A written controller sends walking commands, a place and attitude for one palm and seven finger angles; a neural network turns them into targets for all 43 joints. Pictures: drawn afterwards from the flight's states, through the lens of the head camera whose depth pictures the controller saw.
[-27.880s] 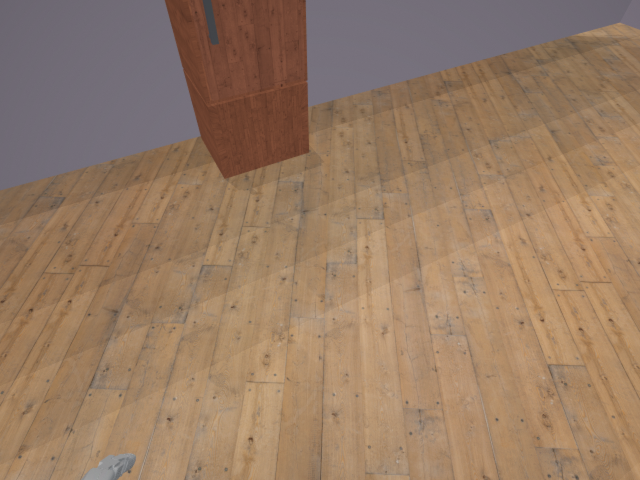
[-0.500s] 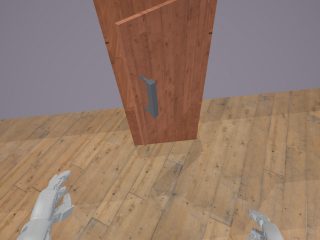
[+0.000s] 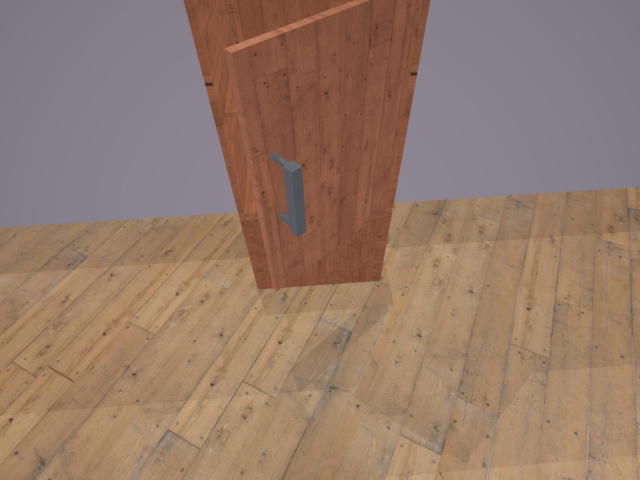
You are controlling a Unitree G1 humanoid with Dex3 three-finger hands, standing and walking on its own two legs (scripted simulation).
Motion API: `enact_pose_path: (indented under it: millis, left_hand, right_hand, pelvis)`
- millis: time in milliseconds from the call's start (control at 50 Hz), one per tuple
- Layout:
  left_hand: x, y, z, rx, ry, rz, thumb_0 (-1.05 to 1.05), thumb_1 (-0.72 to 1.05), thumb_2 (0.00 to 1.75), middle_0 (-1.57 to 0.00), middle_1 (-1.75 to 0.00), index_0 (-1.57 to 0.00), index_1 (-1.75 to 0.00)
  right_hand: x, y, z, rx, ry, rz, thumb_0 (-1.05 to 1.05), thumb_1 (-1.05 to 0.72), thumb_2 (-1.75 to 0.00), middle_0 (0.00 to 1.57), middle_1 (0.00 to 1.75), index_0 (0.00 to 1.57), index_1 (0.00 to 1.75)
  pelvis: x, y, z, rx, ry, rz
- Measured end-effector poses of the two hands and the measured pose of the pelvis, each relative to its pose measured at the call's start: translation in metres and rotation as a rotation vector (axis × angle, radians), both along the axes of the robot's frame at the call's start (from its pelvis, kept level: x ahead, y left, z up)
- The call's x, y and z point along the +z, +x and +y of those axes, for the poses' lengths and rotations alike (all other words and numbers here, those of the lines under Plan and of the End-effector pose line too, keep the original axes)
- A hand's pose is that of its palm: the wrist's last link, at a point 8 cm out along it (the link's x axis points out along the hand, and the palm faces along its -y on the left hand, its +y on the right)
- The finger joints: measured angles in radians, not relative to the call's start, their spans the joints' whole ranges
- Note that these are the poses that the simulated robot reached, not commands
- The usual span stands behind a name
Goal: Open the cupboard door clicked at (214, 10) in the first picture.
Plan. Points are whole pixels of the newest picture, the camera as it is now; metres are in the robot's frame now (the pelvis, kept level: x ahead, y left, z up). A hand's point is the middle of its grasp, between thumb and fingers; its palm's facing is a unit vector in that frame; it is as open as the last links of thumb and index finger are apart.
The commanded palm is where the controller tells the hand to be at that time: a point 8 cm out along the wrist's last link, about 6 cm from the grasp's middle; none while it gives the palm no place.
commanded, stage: let the arm hang, fingers relaxed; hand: left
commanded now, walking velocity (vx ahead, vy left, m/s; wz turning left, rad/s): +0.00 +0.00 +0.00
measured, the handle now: (288, 195) +0.60 +0.10 -0.03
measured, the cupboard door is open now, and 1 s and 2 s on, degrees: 39 39 39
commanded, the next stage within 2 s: look to check the result in 0.46 s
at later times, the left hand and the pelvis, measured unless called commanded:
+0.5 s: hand out of the picture +0.08 +0.19 -0.17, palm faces -0.01 -0.97 -0.23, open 7.4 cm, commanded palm none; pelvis +0.02 +0.00 +0.00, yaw +0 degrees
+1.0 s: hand out of the picture +0.08 +0.21 -0.16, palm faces +0.00 -0.96 -0.28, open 7.4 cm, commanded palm none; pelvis +0.03 +0.00 +0.00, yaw +0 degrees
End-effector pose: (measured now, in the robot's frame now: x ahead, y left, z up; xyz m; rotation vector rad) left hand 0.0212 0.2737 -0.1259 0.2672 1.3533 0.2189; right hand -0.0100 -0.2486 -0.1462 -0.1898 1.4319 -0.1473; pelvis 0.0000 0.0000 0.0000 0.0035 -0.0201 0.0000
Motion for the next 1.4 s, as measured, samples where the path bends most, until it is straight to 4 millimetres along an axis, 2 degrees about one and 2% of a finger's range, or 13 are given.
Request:
enact_pose_path:
  millis: [140, 280, 380, 540, 820, 1200, 1300, 1400]
  left_hand:
    - [0.006, 0.023, 0.003, -0.01, 0.016, -0.041, 0.01, 0.91, 0.9, -0.2, -0.3, -0.2, -0.3]
    - [0.002, 0.048, -0.012, -0.029, -0.025, -0.088, 0.01, 0.91, 0.9, -0.2, -0.3, -0.2, -0.3]
    - [-0.003, 0.057, -0.024, -0.036, -0.061, -0.1, 0.01, 0.9, 0.9, -0.2, -0.3, -0.2, -0.3]
    - [-0.008, 0.055, -0.031, -0.029, -0.083, -0.076, 0.01, 0.9, 0.9, -0.2, -0.3, -0.2, -0.3]
    - [-0.003, 0.043, -0.017, -0.007, -0.038, -0.016, 0.01, 0.9, 0.9, -0.2, -0.3, -0.2, -0.3]
    - [-0.003, 0.068, -0.023, -0.031, -0.048, -0.062, 0.01, 0.9, 0.9, -0.2, -0.3, -0.2, -0.3]
    - [-0.008, 0.069, -0.028, -0.038, -0.056, -0.045, 0.01, 0.9, 0.9, -0.2, -0.3, -0.2, -0.3]
    - [-0.016, 0.067, -0.035, -0.071, -0.076, -0.003, 0.01, 0.9, 0.9, -0.2, -0.3, -0.2, -0.3]
  right_hand:
    - [-0.005, 0.012, 0.011, -0.003, 0.03, -0.024, 0.01, -0.9, -0.89, 0.2, 0.3, 0.2, 0.3]
    - [-0.001, 0.032, 0.009, 0.0, 0.015, -0.063, 0.01, -0.9, -0.89, 0.2, 0.3, 0.2, 0.3]
    - [0.004, 0.045, 0.004, 0.003, -0.007, -0.084, 0.01, -0.9, -0.89, 0.2, 0.3, 0.2, 0.3]
    - [0.009, 0.056, -0.003, 0.009, -0.031, -0.09, 0.01, -0.9, -0.89, 0.2, 0.3, 0.2, 0.3]
    - [0.006, 0.062, -0.003, 0.014, -0.021, -0.064, 0.01, -0.9, -0.89, 0.2, 0.3, 0.2, 0.3]
    - [0.008, 0.068, -0.01, 0.013, -0.032, -0.069, 0.01, -0.9, -0.89, 0.2, 0.3, 0.2, 0.3]
    - [0.006, 0.065, -0.008, -0.019, -0.038, -0.076, 0.01, -0.9, -0.89, 0.2, 0.3, 0.2, 0.3]
    - [0.0, 0.05, -0.002, -0.087, -0.032, -0.081, 0.01, -0.9, -0.89, 0.2, 0.3, 0.2, 0.3]
  pelvis:
    - [0.001, 0.007, 0.002, -0.004, 0.003, -0.002]
    - [0.002, 0.013, 0.002, -0.006, 0.005, -0.003]
    - [0.003, 0.018, 0.001, -0.006, 0.004, -0.002]
    - [0.004, 0.024, 0.0, -0.007, 0.001, 0.0]
    - [0.004, 0.032, -0.002, -0.006, -0.001, 0.007]
    - [0.005, 0.037, -0.005, -0.008, -0.002, 0.01]
    - [0.002, 0.036, -0.005, -0.042, -0.001, 0.015]
    - [-0.004, 0.031, -0.006, -0.095, 0.01, 0.018]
